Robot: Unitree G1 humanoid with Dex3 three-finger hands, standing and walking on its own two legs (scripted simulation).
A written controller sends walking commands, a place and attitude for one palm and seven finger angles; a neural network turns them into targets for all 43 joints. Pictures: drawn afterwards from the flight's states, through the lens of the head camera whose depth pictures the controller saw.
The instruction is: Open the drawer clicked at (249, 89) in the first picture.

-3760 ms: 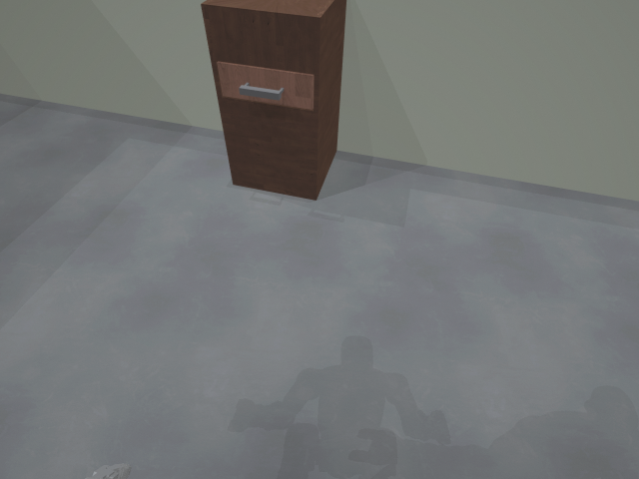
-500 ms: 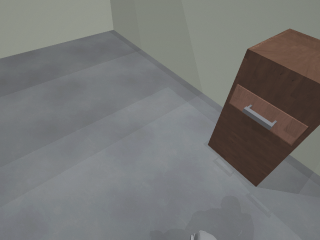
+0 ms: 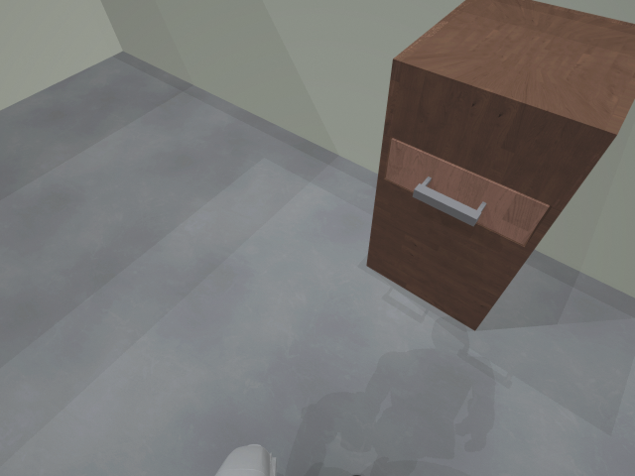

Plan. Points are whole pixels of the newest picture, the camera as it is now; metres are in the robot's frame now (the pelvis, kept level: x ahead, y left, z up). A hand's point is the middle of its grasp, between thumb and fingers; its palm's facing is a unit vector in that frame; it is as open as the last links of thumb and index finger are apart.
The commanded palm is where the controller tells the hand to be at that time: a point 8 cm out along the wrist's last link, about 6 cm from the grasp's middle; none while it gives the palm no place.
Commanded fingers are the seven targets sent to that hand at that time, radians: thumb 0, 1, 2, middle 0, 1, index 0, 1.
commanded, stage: turn to face it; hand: left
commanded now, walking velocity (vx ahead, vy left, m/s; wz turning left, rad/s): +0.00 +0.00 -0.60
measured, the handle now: (449, 198) +0.75 -0.26 -0.23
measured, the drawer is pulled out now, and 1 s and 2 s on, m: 0.00 0.00 0.00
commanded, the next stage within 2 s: take the last steps up to it in 0.86 s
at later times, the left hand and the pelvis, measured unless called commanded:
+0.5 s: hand out of the picture +0.12 +0.26 -0.17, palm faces -0.21 -0.95 -0.23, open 7.4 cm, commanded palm none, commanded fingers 0.00 0.90 0.90 -0.20 -0.30 -0.20 -0.30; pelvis +0.00 +0.06 +0.00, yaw -18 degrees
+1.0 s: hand (251, 444) +0.18 +0.12 -0.15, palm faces -0.49 -0.84 -0.23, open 7.4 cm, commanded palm none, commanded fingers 0.00 0.90 0.90 -0.20 -0.30 -0.20 -0.30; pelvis +0.00 +0.01 +0.00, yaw -30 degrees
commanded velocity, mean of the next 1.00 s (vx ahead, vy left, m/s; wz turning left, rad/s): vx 0.02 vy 0.00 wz -0.43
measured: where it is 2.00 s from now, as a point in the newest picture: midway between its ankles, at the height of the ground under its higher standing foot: outside the picture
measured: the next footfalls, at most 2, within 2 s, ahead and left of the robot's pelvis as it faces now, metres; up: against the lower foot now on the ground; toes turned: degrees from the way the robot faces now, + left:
left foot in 0.28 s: +0.04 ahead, +0.16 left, +0.00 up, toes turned -9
right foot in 0.70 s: -0.02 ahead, -0.10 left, +0.00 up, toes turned -31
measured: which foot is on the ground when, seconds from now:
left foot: up 0.00-0.26, down 0.28-0.70, up 0.72-1.00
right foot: down 0.00-0.28, up 0.30-0.68, down 0.70-1.00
